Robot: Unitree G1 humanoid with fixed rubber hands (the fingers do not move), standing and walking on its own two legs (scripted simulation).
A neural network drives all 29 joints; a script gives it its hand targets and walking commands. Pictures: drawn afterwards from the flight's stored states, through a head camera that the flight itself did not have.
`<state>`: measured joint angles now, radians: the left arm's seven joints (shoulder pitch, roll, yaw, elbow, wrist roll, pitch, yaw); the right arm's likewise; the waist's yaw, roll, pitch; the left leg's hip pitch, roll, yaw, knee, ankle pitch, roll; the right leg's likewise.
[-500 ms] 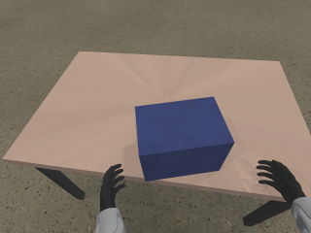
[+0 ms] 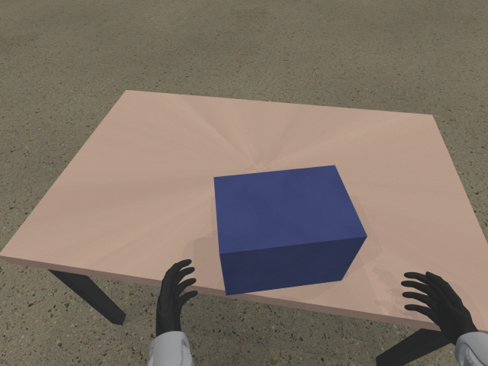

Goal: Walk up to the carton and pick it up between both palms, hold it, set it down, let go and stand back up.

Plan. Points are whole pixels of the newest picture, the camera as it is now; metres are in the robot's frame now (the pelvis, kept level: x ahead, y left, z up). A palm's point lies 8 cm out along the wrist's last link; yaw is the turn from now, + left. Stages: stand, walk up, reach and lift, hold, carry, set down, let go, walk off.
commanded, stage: set down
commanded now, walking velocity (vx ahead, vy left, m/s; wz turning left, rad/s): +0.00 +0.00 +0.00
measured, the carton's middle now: (280, 230) +0.41 +0.00 -0.05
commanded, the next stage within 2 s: none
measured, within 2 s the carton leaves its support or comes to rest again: neither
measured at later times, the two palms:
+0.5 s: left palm (162, 340) +0.17 +0.17 -0.02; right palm (450, 355) +0.22 -0.28 -0.06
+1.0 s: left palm (150, 352) +0.16 +0.19 -0.03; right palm out of the picture +0.20 -0.26 -0.06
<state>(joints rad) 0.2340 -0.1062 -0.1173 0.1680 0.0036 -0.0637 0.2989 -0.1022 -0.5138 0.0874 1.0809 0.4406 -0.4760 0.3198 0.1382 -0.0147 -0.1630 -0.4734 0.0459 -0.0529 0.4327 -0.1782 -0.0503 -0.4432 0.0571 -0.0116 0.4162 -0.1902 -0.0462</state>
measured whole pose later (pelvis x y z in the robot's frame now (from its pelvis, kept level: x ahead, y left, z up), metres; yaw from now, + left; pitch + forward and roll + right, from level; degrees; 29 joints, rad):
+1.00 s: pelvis +0.01 +0.00 +0.00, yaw +0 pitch +4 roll +0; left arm 0.38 0.01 -0.06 0.18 0.00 0.01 0.18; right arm 0.07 -0.36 0.06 1.03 0.29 -0.38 0.17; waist 0.12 -0.05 -0.11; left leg -0.28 0.05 -0.05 0.43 -0.22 -0.05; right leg -0.25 0.06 -0.01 0.42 -0.23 -0.05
